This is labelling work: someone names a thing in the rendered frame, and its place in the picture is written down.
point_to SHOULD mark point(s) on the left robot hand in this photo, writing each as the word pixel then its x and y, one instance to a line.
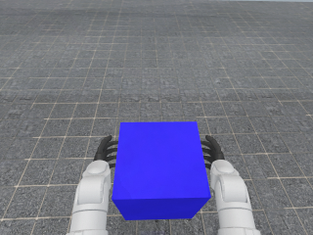
pixel 103 151

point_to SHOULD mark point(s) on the carton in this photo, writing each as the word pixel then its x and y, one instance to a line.
pixel 159 170

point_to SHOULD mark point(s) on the robot right forearm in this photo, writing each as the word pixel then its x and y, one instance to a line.
pixel 232 200

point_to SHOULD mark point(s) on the robot left forearm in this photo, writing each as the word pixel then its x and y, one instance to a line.
pixel 91 201

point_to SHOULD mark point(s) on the right robot hand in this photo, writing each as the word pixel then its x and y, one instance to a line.
pixel 214 151

